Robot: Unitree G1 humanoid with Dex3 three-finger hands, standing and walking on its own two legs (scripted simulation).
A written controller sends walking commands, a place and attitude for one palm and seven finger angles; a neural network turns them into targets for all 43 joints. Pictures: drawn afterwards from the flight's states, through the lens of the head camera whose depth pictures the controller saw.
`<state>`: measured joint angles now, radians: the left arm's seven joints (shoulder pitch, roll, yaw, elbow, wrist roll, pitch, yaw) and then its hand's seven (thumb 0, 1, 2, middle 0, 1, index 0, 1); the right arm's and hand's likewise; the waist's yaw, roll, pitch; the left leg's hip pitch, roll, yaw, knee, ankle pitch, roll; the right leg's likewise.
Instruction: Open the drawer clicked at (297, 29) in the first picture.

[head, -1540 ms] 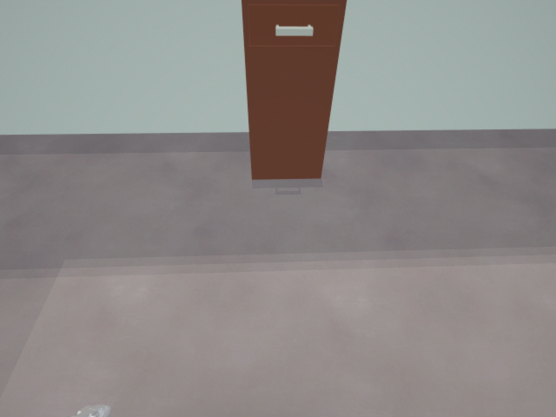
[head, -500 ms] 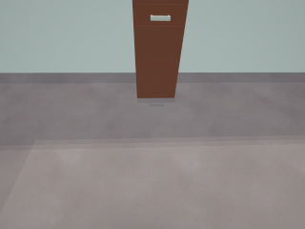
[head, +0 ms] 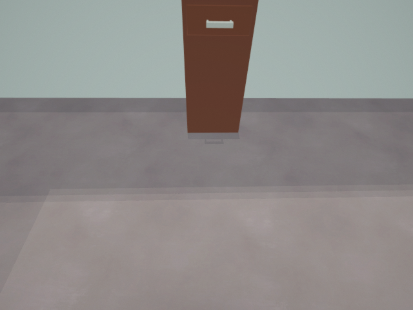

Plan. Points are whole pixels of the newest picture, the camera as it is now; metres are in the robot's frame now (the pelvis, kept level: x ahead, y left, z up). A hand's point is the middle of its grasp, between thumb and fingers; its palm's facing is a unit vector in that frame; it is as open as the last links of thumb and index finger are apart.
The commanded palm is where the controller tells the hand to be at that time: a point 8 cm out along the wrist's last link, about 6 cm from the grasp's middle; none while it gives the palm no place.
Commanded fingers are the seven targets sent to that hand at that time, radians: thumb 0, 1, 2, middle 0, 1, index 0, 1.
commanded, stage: walk to a spot facing it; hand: left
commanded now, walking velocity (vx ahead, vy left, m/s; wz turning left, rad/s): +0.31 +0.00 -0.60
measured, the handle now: (219, 23) +1.41 +0.02 +0.00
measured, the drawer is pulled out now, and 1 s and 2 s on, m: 0.00 0.00 0.00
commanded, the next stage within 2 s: turn to face it in 1.92 s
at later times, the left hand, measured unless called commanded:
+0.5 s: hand out of the picture +0.05 +0.15 -0.18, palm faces -0.09 -0.98 -0.16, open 7.3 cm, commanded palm none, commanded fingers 0.00 0.90 0.90 -0.20 -0.30 -0.20 -0.30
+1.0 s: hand (159, 201) +0.44 +0.17 -0.17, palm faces -0.39 -0.90 -0.20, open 7.4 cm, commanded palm none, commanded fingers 0.00 0.90 0.90 -0.20 -0.30 -0.20 -0.30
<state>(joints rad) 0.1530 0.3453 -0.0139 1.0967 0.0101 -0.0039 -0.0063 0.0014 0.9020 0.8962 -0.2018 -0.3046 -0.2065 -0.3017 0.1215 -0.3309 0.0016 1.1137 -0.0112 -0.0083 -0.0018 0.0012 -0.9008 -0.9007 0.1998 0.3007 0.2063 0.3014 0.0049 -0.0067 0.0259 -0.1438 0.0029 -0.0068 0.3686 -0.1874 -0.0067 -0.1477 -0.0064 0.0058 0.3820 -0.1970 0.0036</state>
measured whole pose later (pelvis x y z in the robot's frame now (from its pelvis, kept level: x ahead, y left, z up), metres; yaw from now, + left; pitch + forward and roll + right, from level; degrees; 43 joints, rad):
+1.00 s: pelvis +0.27 +0.01 +0.00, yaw -27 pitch -1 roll +0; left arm 0.20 0.25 0.10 0.95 0.04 0.02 -0.04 0.00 0.91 0.90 -0.19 -0.30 -0.20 -0.30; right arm 0.33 -0.18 -0.06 1.04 -0.03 -0.08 -0.03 -0.01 -0.94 -0.90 0.20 0.30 0.21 0.30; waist 0.00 -0.05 0.01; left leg -0.14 0.06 0.27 0.41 -0.26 0.04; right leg -0.63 -0.10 -0.04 1.10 -0.17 0.00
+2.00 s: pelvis +0.59 -0.19 +0.00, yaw -46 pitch -1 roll +0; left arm 0.29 0.17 0.08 1.04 0.03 0.03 -0.04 0.00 0.91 0.90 -0.20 -0.30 -0.20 -0.30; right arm 0.33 -0.13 -0.05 1.06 -0.02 -0.06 -0.03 0.00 -0.93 -0.90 0.20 0.30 0.20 0.30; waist 0.02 -0.03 0.04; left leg -0.10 0.10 0.31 0.39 -0.26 0.01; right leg -0.59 -0.12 -0.08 1.03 -0.19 0.02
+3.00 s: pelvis +0.64 -0.31 -0.02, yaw -20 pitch +1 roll +0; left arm 0.17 0.24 0.06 0.88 0.01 0.02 0.02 0.00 0.91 0.90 -0.20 -0.30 -0.20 -0.30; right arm 0.19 -0.24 -0.08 0.92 -0.02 0.06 0.01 0.00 -0.90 -0.90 0.20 0.30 0.21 0.30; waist -0.02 0.04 0.06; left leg -0.39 -0.05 -0.08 0.64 -0.30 -0.01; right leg -0.28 -0.04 -0.04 0.57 -0.31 0.04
